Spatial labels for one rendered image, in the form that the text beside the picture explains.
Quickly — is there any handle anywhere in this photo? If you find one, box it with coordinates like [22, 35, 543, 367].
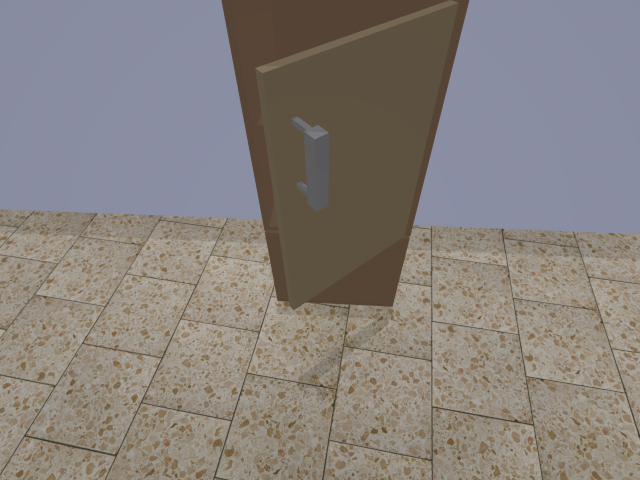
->
[291, 116, 329, 212]

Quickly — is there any cupboard door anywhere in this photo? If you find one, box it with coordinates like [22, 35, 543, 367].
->
[255, 0, 459, 310]

